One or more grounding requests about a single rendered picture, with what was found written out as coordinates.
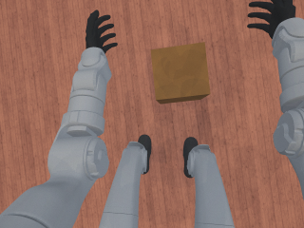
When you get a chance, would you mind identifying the robot right shin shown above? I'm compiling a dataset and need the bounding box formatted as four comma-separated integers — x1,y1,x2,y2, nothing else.
187,144,217,169

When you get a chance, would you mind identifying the left robot forearm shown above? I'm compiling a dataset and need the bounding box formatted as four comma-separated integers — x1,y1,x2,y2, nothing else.
47,47,112,172

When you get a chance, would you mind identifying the left robot upper arm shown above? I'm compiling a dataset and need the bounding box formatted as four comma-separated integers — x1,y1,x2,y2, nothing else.
0,136,109,228

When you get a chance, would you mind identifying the left robot hand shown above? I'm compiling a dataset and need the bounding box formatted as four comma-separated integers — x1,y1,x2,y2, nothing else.
85,9,118,54

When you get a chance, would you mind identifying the right robot thigh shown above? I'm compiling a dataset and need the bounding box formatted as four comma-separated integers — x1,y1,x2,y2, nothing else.
188,149,236,228

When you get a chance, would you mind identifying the carton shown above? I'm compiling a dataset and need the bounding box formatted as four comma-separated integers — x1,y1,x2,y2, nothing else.
150,42,211,105

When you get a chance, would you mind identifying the right robot hand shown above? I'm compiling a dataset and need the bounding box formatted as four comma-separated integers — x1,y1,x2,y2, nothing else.
247,0,296,39

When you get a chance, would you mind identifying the right robot forearm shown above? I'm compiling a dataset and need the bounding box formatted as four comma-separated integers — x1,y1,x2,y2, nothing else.
272,17,304,113

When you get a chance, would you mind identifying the right robot upper arm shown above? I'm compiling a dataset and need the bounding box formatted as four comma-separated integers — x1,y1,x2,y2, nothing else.
273,108,304,200

